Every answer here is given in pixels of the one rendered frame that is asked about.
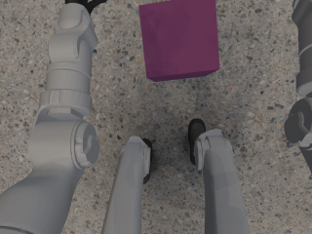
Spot robot right thigh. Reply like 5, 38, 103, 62
195, 136, 251, 234

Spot left robot forearm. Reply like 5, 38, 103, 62
27, 3, 98, 160

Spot carton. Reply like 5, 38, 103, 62
138, 0, 220, 82

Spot right robot shin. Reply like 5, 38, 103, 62
193, 129, 234, 157

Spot left robot hand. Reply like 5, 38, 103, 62
64, 0, 107, 15

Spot right robot forearm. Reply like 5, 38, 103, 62
292, 0, 312, 98

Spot robot left upper arm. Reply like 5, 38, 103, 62
0, 119, 100, 234

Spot robot right upper arm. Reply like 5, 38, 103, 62
284, 95, 312, 175

